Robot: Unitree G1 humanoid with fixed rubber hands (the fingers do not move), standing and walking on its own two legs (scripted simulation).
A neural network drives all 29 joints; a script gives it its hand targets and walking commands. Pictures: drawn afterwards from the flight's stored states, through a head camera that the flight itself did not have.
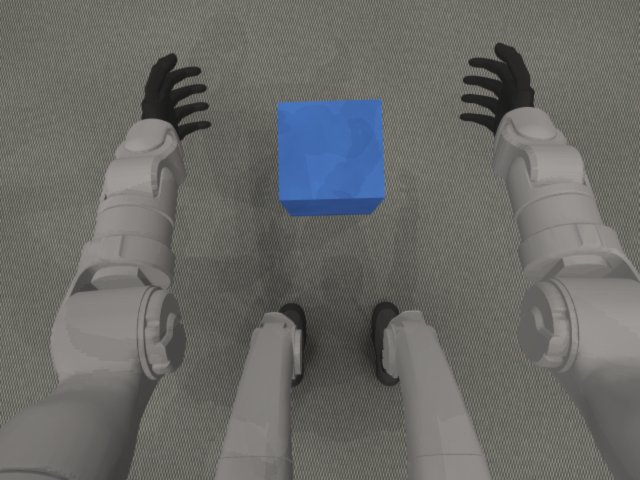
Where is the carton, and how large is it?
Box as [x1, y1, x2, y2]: [277, 99, 384, 215]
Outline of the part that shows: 380,99 277,103 279,200 290,215 371,213 383,199 384,180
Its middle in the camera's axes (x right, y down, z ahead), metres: +0.02 -0.16 +0.89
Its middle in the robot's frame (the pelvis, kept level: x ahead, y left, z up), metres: +0.56 +0.01 -0.53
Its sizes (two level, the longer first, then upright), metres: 0.210 0.200 0.250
